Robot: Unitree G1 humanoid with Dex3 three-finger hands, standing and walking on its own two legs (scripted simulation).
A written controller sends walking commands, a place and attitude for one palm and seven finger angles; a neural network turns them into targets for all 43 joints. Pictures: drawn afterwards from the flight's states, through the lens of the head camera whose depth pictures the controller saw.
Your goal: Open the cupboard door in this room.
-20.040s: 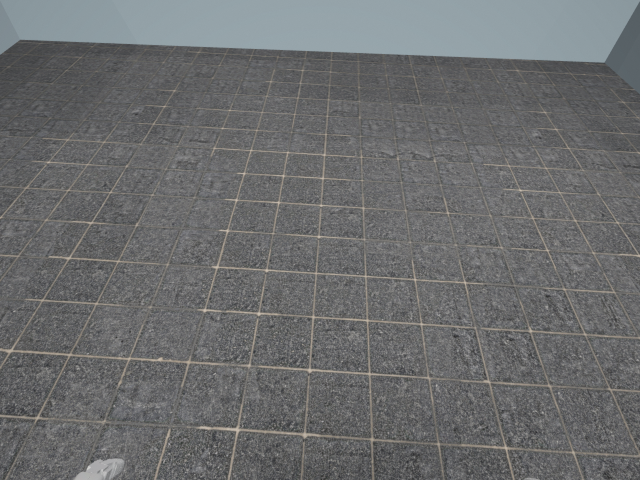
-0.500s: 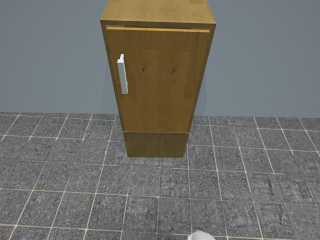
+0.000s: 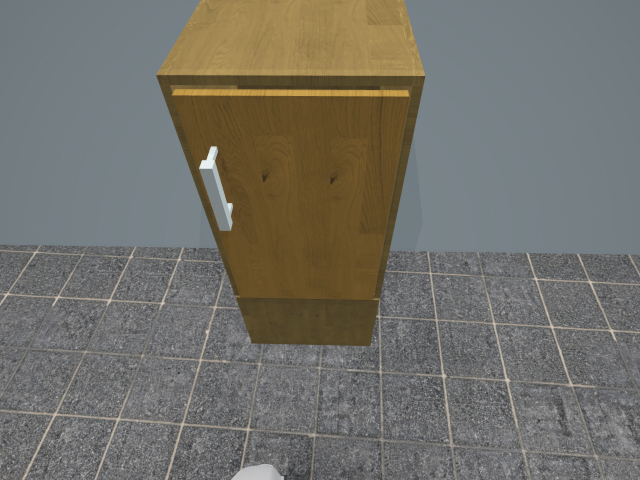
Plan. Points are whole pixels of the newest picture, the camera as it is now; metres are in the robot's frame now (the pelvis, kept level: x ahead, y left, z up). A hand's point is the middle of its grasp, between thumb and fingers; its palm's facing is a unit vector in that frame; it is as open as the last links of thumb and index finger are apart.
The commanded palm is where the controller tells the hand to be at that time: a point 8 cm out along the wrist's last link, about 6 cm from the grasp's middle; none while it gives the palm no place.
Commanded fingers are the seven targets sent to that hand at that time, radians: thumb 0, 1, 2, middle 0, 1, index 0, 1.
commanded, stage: come to a stop and stand still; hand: left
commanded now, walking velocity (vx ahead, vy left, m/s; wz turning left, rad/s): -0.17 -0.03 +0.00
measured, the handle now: (219, 190) +0.57 +0.23 -0.01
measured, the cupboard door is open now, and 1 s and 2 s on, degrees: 0 0 0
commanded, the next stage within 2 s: look again from close up in 1.66 s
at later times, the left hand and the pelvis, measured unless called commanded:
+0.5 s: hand out of the picture +0.02 +0.20 -0.17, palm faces +0.00 -0.97 -0.24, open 7.4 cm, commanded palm none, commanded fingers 0.00 0.90 0.90 -0.20 -0.30 -0.20 -0.30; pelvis -0.02 +0.01 +0.00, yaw -1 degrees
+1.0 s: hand out of the picture -0.03 +0.12 -0.18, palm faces +0.02 -0.99 -0.15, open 7.4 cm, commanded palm none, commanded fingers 0.00 0.90 0.90 -0.20 -0.30 -0.20 -0.30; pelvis -0.02 -0.03 +0.00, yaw +0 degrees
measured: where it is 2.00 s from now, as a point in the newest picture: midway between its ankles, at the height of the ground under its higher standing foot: outside the picture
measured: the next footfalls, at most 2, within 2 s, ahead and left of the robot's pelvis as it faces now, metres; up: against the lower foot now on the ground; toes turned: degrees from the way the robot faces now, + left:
left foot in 0.10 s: +0.07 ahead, +0.13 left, +0.00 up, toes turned +2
right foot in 0.54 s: -0.02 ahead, -0.13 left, +0.00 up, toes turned -4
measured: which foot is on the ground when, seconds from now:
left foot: up 0.00-0.08, down 0.10-1.00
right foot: down 0.00-0.12, up 0.14-0.52, down 0.54-1.00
